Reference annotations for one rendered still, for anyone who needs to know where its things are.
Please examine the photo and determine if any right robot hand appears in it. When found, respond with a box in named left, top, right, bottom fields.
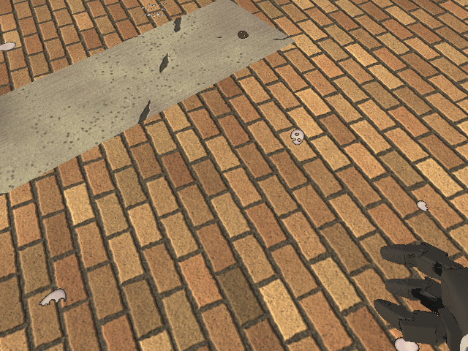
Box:
left=374, top=242, right=468, bottom=351

